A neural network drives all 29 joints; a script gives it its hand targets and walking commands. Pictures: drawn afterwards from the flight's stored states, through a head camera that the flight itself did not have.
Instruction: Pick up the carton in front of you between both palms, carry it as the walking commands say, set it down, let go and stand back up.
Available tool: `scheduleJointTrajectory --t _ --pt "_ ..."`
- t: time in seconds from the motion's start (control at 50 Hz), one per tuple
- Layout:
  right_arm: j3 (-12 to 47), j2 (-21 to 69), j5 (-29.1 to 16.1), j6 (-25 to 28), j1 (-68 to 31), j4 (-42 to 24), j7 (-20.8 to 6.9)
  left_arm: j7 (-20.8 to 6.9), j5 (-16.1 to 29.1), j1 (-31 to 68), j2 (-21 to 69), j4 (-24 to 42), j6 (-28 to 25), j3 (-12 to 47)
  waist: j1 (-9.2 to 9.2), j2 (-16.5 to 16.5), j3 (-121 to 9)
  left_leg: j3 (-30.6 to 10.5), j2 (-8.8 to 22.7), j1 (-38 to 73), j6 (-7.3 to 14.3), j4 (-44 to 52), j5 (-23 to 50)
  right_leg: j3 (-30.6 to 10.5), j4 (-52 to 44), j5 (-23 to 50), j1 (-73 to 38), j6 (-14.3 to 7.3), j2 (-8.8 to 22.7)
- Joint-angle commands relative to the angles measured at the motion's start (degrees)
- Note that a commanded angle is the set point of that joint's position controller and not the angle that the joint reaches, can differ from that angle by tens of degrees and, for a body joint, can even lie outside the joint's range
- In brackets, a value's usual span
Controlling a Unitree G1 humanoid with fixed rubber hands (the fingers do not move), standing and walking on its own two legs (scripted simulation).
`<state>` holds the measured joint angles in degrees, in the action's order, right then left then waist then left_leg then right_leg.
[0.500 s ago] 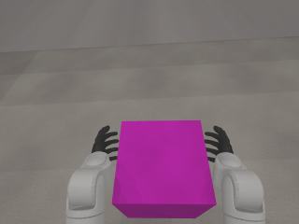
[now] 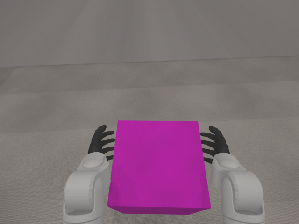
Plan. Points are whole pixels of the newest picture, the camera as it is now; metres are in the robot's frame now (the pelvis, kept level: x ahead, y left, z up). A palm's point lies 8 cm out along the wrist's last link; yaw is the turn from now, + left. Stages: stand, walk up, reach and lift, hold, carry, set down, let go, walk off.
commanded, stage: carry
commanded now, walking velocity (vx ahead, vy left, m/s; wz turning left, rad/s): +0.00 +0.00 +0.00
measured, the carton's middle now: (156, 172) +0.29 +0.00 -0.02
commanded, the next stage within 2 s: hold in 1.78 s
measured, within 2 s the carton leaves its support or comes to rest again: neither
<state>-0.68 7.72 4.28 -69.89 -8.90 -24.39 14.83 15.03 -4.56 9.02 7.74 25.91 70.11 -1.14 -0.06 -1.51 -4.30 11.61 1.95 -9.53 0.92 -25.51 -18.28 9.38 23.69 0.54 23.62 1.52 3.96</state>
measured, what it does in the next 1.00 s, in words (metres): stands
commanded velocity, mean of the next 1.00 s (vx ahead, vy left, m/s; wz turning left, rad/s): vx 0.00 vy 0.00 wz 0.00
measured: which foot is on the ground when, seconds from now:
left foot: down 0.00-1.00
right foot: down 0.00-1.00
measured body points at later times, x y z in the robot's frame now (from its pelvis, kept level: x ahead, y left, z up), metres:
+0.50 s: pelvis +0.07 +0.00 -0.01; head +0.06 +0.00 +0.44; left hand +0.35 +0.16 +0.05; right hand +0.36 -0.13 +0.05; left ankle -0.05 +0.09 -0.74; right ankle +0.10 -0.11 -0.74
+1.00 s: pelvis +0.02 +0.01 -0.01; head +0.01 +0.01 +0.44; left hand +0.31 +0.17 +0.01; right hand +0.33 -0.13 +0.01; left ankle -0.05 +0.09 -0.74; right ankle +0.11 -0.11 -0.74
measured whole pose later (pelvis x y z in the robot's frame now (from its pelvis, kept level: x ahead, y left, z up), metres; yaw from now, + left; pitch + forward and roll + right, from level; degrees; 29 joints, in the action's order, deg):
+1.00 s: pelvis +0.02 +0.01 -0.01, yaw +3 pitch +1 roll +0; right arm -9.0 8.1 13.7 -39.5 -11.8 12.9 3.0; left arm 2.6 -14.0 12.1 8.1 -13.0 39.1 -9.5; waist -0.1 0.2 -3.7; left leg 9.9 2.8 -9.1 0.8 -32.6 -24.3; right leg 10.8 31.5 -9.4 22.5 -0.8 5.3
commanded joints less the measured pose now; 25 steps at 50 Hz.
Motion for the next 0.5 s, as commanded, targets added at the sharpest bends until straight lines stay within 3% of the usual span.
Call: scheduleJointTrajectory --t 0.0,0.02,0.04,0.08,0.12,0.16,0.2,0.3,0.42,0.48 --pt "25.65 49.83 -15.25 0.44 -17.78 -5.66 -10.56 -11.27 16.36 17.01 49.87 3.53 0.38 26.37 0.22 0.78 -18.96 -2.27 7.65 -4.63 -2.59 -5.58 14.01 -7.31 0.76 31.45 -24.24 -1.11 9.78" --pt "26.53 49.74 -15.66 -0.44 -18.19 -5.89 -10.34 -11.20 16.33 17.23 48.99 2.15 0.71 26.08 -0.01 -4.79 -21.31 -4.83 5.53 -7.87 -3.78 -4.54 4.61 -10.33 3.98 39.12 -29.73 -5.91 13.10" --pt "27.17 50.11 -16.13 -1.29 -18.55 -5.47 -10.49 -11.16 15.93 15.53 49.35 0.52 0.70 25.11 0.43 -8.72 -21.22 -4.86 4.62 -7.11 -4.11 -4.31 -1.22 -12.48 2.48 37.37 -28.50 -7.49 13.71" --pt "27.52 51.62 -16.59 -1.43 -20.39 -4.35 -10.90 -11.56 15.31 16.30 52.04 -1.47 0.61 24.32 0.13 -6.02 -19.87 -5.53 4.60 -3.78 -3.77 -0.39 1.24 -9.88 2.98 36.35 -25.51 -7.24 11.48" --pt "28.08 54.33 -17.04 -0.93 -20.88 -2.81 -11.84 -12.23 15.06 16.46 54.24 -2.27 -0.01 24.41 0.32 -4.14 -19.81 -5.22 5.05 -0.95 -3.38 1.35 10.53 -7.44 5.41 35.32 -23.76 -5.49 9.05" --pt "28.48 56.57 -17.27 0.18 -21.24 -1.62 -12.87 -13.10 15.22 17.65 56.32 -2.18 -0.95 25.54 0.31 -0.44 -21.42 -5.49 6.17 1.94 -3.28 -1.68 22.33 -5.84 7.89 33.56 -21.44 -4.98 7.78" --pt "29.17 58.56 -17.25 1.52 -21.15 -0.64 -14.00 -14.21 15.85 18.92 58.03 -1.89 -2.12 27.49 0.15 1.16 -22.80 -5.42 6.51 2.74 -3.50 -3.78 27.84 -4.93 9.11 34.03 -20.46 -5.01 6.93" --pt "31.18 59.09 -16.27 5.57 -22.42 2.68 -17.18 -17.79 16.81 22.09 58.91 -4.39 -6.13 31.67 -0.16 0.27 -22.58 -5.17 5.58 1.32 -3.49 -3.22 24.12 -4.87 9.28 34.68 -21.53 -5.64 6.44" --pt "30.86 58.84 -15.00 10.40 -23.79 8.22 -20.58 -21.12 15.25 23.34 59.18 -10.19 -10.66 31.76 -0.23 3.95 -20.43 -5.69 7.89 5.46 -2.39 -4.90 38.72 -2.64 10.73 20.34 -14.54 -3.89 4.56" --pt "30.15 58.57 -13.88 12.87 -24.59 11.21 -22.07 -22.67 14.15 24.18 59.01 -13.73 -12.97 31.06 -0.27 3.74 -19.15 -5.48 8.06 4.23 -2.03 -4.89 37.54 -2.44 10.71 18.03 -14.20 -3.42 4.45"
